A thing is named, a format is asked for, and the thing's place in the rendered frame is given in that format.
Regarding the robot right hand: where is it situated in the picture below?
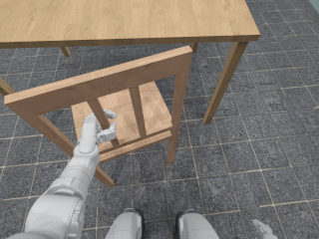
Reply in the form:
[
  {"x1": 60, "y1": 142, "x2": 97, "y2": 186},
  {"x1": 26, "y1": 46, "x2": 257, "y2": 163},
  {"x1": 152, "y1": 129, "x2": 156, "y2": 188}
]
[{"x1": 252, "y1": 219, "x2": 278, "y2": 239}]

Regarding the chair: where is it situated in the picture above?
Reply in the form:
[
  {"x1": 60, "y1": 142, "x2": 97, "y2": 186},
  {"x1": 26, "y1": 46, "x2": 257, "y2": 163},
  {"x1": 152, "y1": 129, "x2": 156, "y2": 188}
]
[{"x1": 4, "y1": 46, "x2": 193, "y2": 188}]

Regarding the robot right shin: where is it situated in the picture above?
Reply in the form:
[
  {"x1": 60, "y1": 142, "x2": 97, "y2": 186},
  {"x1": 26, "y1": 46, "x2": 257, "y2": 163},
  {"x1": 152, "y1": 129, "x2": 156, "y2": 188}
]
[{"x1": 182, "y1": 209, "x2": 195, "y2": 216}]

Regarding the robot left thigh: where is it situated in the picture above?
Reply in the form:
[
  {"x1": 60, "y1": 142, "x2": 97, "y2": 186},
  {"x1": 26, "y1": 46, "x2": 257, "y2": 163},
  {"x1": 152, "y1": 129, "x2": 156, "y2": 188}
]
[{"x1": 105, "y1": 212, "x2": 142, "y2": 239}]

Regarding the robot left hand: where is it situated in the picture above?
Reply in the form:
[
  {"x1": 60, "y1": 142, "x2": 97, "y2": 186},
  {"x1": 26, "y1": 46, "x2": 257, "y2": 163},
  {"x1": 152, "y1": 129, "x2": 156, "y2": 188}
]
[{"x1": 81, "y1": 109, "x2": 118, "y2": 144}]

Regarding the robot left forearm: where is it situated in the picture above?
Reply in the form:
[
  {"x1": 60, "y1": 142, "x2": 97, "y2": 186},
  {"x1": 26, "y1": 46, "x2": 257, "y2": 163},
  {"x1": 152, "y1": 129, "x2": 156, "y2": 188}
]
[{"x1": 24, "y1": 136, "x2": 100, "y2": 232}]

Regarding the left robot upper arm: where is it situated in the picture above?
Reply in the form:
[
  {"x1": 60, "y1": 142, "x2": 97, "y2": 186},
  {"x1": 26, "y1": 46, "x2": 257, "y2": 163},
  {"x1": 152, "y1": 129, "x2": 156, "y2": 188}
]
[{"x1": 6, "y1": 193, "x2": 86, "y2": 239}]

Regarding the table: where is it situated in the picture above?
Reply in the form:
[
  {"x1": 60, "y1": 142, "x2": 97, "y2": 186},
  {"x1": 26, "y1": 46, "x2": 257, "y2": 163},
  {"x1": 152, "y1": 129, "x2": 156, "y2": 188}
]
[{"x1": 0, "y1": 0, "x2": 260, "y2": 124}]

